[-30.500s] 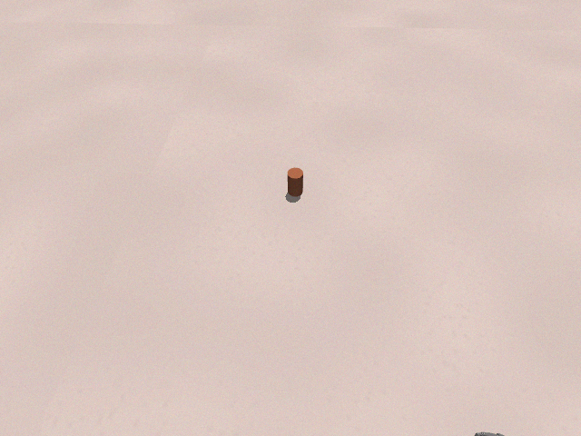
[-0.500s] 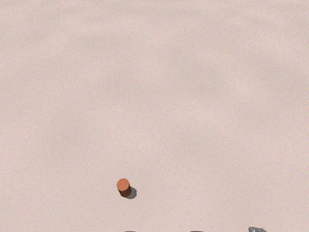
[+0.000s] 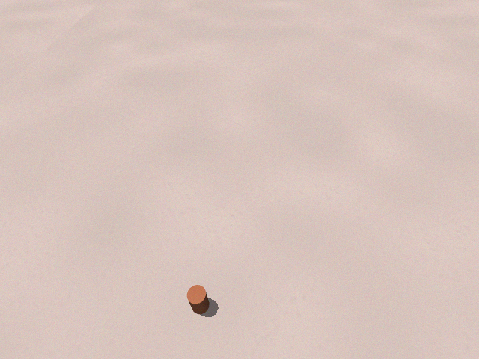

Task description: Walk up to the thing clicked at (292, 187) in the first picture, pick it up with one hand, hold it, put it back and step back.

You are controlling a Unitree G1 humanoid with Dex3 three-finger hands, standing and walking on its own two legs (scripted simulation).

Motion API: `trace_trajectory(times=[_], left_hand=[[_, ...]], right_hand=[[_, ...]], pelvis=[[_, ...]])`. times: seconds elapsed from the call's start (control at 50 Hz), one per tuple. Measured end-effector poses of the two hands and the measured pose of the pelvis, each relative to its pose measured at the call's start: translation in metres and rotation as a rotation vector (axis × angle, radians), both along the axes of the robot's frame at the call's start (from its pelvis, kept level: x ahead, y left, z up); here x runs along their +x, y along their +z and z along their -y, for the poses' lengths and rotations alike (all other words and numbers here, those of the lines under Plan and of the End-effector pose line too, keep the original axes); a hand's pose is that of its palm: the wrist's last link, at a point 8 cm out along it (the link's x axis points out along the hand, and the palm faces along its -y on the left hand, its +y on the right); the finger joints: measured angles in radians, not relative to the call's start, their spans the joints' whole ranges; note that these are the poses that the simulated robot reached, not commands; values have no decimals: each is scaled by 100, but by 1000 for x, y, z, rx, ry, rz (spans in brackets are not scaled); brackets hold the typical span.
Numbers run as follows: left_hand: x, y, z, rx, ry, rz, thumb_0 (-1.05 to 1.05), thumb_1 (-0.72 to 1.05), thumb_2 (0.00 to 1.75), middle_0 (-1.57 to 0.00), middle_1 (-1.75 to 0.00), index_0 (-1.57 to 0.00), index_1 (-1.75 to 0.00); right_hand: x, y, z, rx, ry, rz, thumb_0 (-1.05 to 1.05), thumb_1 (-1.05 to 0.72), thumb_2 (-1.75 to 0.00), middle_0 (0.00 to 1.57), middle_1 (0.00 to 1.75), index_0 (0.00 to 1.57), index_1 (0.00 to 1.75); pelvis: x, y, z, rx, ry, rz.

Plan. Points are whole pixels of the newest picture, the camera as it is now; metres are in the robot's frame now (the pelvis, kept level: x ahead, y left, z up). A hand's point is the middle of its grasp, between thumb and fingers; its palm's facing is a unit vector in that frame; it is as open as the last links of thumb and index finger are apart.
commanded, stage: stand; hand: left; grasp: from above
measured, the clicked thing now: (198, 299) +0.45 +0.21 -0.72
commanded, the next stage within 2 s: step back in 1.64 s
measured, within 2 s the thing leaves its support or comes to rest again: neither
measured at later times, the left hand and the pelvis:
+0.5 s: hand out of the picture +0.07 +0.23 -0.16, palm faces +0.02 -0.94 -0.33, open 7.4 cm; pelvis +0.01 -0.01 +0.00, yaw +0 degrees
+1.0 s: hand out of the picture +0.08 +0.23 -0.16, palm faces +0.01 -0.94 -0.34, open 7.4 cm; pelvis +0.01 -0.01 +0.00, yaw -1 degrees
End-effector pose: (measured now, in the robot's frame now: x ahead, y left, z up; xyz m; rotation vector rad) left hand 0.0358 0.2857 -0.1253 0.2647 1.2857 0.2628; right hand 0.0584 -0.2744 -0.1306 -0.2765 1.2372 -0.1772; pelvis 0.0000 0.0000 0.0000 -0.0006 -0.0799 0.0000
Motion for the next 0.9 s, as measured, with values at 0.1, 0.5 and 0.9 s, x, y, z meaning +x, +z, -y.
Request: trace_trajectory(times=[0.1, 0.5, 0.9], left_hand=[[3, 2, 0, 5, -6, -3, 1, 90, 90, -20, -30, -20, -30], [25, 3, 9, -8, -24, 5, 1, 90, 90, -20, -30, -20, -30], [39, 7, 7, -2, -39, 21, 1, 90, 90, -20, -30, -20, -30]], right_hand=[[-2, 1, 6, -5, -3, -12, 1, -91, -90, 21, 29, 20, 30], [7, 4, 19, -19, 1, -27, 1, -91, -90, 21, 29, 20, 30], [14, 6, 25, -20, -1, -19, 1, -91, -90, 21, 29, 20, 30]], pelvis=[[0, 1, 3, -1, 1, -3], [8, 3, 9, -1, -5, -19], [12, 3, 12, -1, -10, -26]])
